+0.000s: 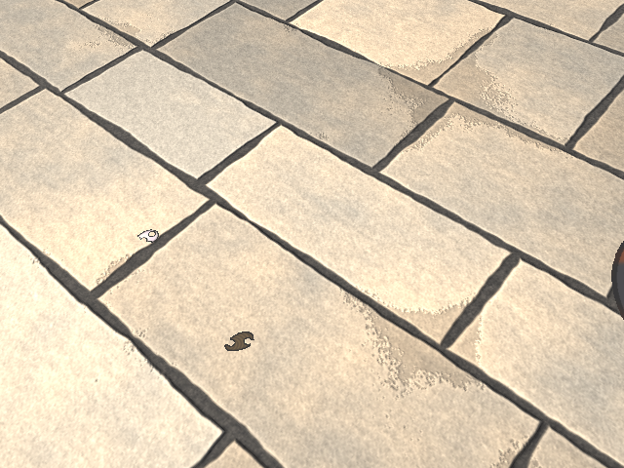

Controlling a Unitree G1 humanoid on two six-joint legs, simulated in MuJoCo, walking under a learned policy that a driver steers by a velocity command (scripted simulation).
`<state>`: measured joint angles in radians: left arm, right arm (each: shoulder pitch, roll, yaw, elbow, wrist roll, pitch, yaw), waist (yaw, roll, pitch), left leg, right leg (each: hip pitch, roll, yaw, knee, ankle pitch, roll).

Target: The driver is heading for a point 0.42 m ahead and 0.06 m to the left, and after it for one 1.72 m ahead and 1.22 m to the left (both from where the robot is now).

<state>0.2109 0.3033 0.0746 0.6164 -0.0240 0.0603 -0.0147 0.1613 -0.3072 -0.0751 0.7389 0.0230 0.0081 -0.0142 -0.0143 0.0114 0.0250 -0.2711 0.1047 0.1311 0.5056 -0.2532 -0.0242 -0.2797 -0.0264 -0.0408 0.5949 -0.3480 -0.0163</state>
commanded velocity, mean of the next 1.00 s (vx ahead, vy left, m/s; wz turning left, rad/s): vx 0.28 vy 0.00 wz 0.04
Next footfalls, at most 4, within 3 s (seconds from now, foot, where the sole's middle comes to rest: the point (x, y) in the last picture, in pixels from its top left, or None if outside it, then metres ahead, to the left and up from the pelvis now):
0.02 right None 0.02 -0.11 -0.77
0.50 left None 0.40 0.06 -0.77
0.96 right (409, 453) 0.50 -0.15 -0.77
1.38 left None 0.39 0.09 -0.77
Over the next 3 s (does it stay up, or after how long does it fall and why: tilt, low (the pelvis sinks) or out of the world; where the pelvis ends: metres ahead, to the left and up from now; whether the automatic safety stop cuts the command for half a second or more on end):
stays up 0.37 -0.01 0.00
